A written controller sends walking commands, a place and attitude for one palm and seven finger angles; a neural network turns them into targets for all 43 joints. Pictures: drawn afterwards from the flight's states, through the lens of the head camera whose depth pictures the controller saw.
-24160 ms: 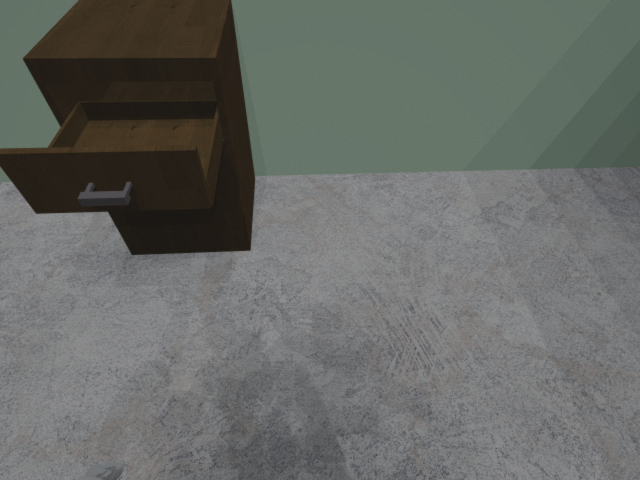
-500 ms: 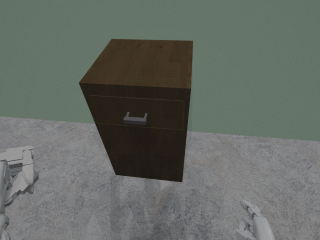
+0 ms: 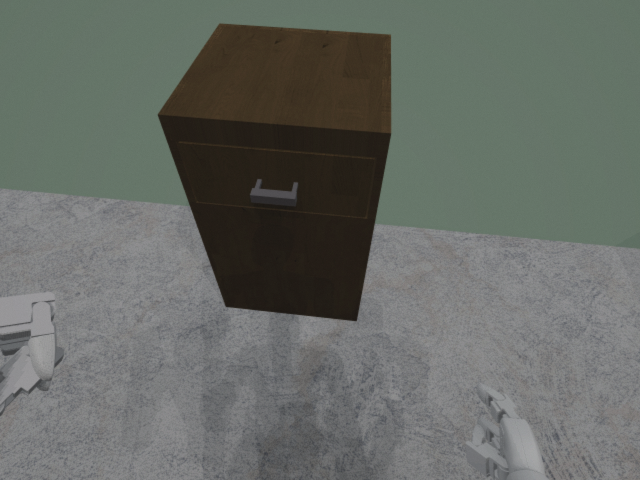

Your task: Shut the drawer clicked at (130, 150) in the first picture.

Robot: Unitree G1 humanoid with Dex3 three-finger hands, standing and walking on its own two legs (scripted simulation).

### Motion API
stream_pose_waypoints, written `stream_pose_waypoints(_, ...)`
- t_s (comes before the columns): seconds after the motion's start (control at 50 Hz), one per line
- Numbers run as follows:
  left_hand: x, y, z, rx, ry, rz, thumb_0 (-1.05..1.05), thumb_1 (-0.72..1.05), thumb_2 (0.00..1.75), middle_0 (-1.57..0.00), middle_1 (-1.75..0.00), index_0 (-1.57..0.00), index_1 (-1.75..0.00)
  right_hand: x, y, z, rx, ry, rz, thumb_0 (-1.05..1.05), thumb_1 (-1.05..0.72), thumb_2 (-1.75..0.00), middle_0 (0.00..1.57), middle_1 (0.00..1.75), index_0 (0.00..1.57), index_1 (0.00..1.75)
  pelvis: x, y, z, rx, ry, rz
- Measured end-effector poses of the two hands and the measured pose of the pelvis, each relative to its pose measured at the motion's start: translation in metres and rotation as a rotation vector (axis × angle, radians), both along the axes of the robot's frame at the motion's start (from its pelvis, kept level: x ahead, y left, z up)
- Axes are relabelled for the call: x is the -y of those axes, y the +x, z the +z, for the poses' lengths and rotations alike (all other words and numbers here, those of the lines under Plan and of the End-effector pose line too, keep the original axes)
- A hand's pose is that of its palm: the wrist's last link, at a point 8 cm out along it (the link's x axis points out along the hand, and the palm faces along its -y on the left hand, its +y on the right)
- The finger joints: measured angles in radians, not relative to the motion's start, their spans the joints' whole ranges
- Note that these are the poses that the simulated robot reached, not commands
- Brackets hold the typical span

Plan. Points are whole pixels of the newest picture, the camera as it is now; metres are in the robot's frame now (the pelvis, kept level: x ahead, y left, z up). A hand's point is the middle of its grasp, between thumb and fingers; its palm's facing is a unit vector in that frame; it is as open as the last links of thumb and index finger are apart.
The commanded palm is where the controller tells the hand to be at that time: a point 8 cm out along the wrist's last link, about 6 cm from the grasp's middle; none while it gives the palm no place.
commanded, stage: step back with the hand held close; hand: left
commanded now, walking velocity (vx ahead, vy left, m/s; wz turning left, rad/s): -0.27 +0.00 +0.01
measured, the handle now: (275, 191) +0.71 +0.15 -0.14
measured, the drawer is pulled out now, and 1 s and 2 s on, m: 0.00 0.00 0.00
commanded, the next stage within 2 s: stop stepping back and stand still in 0.96 s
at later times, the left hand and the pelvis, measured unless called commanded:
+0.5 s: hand (26, 408) +0.15 +0.24 +0.17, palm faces +0.35 -0.80 -0.49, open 3.2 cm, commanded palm +0.08 +0.28 +0.18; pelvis -0.05 +0.00 -0.01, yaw +2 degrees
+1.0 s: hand out of the picture +0.09 +0.20 +0.17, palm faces +0.19 -0.85 -0.49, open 3.2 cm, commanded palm +0.02 +0.26 +0.18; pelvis -0.13 -0.01 -0.01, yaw -3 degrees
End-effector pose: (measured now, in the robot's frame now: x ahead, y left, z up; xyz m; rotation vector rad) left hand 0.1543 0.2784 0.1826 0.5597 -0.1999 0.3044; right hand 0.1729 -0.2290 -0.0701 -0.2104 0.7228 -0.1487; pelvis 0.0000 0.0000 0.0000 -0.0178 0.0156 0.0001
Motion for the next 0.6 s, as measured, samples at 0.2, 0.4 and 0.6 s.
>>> stream_pose_waypoints(0.2,-0.007,-0.021,-0.005,0.046,-0.02,-0.003,0.01,0.89,0.9,-1.41,-1.59,-1.41,-1.6,-0.001,-0.029,0.0,-0.022,-0.045,0.01,0.01,-0.9,-0.9,0.2,0.3,0.2,0.3,-0.006,-0.019,-0.003,-0.002,-0.024,0.01)
stream_pose_waypoints(0.4,-0.008,-0.036,-0.001,0.073,0.068,-0.012,0.01,0.89,0.9,-1.41,-1.59,-1.41,-1.6,0.004,-0.042,-0.01,-0.024,-0.049,0.021,0.02,-0.9,-0.9,0.2,0.3,0.2,0.3,0.0,-0.037,-0.013,0.001,-0.018,0.028)
stream_pose_waypoints(0.6,-0.008,-0.051,0.001,0.133,0.03,-0.065,0.01,0.88,0.9,-1.41,-1.59,-1.41,-1.6,0.005,-0.063,-0.007,-0.045,-0.072,-0.013,0.01,-0.9,-0.9,0.2,0.3,0.2,0.3,-0.008,-0.054,-0.012,-0.01,-0.028,0.039)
